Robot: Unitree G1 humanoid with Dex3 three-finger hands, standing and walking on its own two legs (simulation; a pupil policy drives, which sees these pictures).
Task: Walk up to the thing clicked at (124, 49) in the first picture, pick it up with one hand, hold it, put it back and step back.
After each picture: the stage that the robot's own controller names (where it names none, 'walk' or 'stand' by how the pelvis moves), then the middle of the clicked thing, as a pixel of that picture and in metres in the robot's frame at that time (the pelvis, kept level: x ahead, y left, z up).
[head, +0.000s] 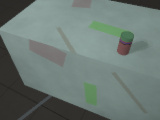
stand; (125, 43) +0.68 -0.19 -0.07
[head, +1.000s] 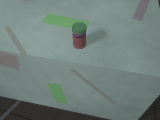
rise first; (79, 36) +0.63 +0.07 -0.03
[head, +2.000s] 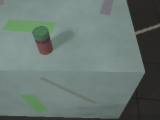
rise first; (43, 41) +0.56 +0.22 -0.02
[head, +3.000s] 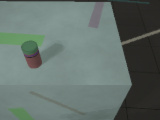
stand; (32, 55) +0.52 +0.25 -0.04
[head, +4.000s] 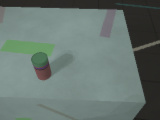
stand; (42, 66) +0.47 +0.21 -0.05
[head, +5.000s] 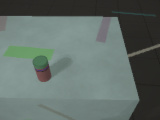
stand; (42, 69) +0.50 +0.22 -0.07
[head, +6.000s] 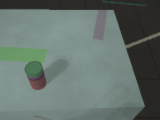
stand; (36, 76) +0.41 +0.22 -0.06
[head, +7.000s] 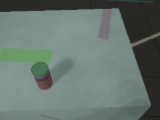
stand; (42, 76) +0.42 +0.20 -0.07
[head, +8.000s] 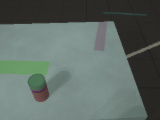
stand; (39, 88) +0.39 +0.21 -0.07
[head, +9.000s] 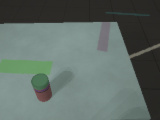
stand; (42, 88) +0.39 +0.20 -0.07
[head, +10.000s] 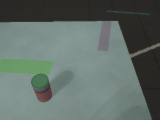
stand; (42, 88) +0.38 +0.19 -0.07
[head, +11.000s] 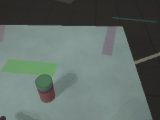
rise first; (45, 88) +0.39 +0.20 -0.07
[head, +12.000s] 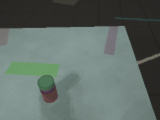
go down; (48, 89) +0.39 +0.20 -0.07
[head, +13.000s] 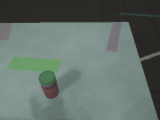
go down; (49, 85) +0.40 +0.20 -0.07
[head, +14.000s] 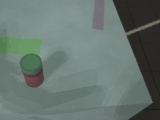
go down; (33, 71) +0.40 +0.18 -0.01
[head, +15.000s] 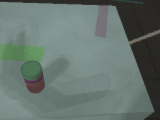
approach; (33, 77) +0.39 +0.19 -0.01
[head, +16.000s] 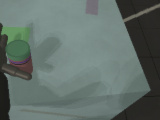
close in; (20, 59) +0.42 +0.19 +0.02
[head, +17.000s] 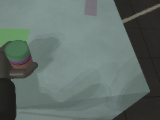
lift; (21, 59) +0.42 +0.19 +0.02
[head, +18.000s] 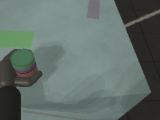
lift; (26, 68) +0.40 +0.18 +0.02
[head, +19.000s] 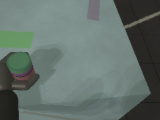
lift; (23, 71) +0.38 +0.19 +0.02
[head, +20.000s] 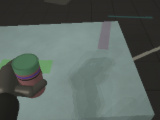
hold; (30, 76) +0.31 +0.18 +0.15
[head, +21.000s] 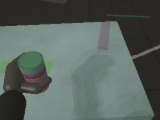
hold; (35, 73) +0.32 +0.16 +0.14
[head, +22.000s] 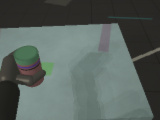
crouch; (30, 67) +0.35 +0.19 +0.14
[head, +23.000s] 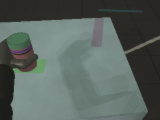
lower; (23, 52) +0.42 +0.21 +0.12
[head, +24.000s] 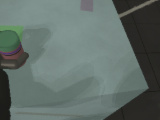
lower; (11, 50) +0.45 +0.21 +0.03
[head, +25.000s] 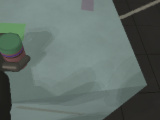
lower; (13, 52) +0.44 +0.20 +0.03
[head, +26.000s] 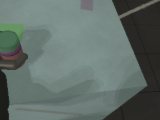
lower; (11, 51) +0.45 +0.21 +0.03
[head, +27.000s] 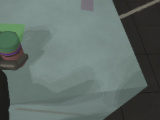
lower; (11, 51) +0.45 +0.21 +0.03
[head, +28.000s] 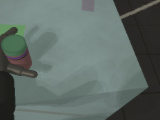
withdraw; (18, 54) +0.44 +0.19 +0.03
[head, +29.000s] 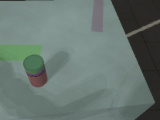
sink last; (36, 71) +0.41 +0.18 -0.01
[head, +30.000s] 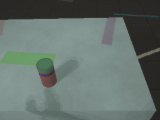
stand; (47, 73) +0.44 +0.20 -0.01
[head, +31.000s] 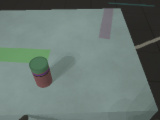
stand; (41, 72) +0.42 +0.19 -0.01
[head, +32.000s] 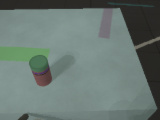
stand; (41, 71) +0.42 +0.19 +0.00
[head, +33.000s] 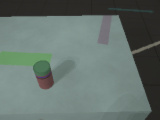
stand; (44, 75) +0.43 +0.20 -0.04
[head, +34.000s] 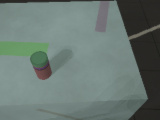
walk; (41, 66) +0.45 +0.20 -0.06
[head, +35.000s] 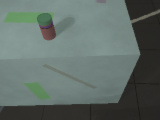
walk; (47, 27) +0.65 +0.22 -0.04
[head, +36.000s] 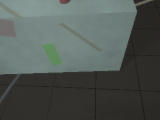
walk; out of the picture +0.97 +0.18 -0.05
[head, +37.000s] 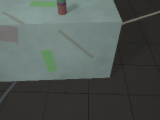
stand; (61, 5) +1.09 +0.20 -0.06
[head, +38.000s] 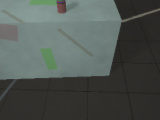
stand; (61, 4) +1.10 +0.20 -0.07
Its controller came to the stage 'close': yes
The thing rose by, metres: 0.21
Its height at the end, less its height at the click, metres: +0.00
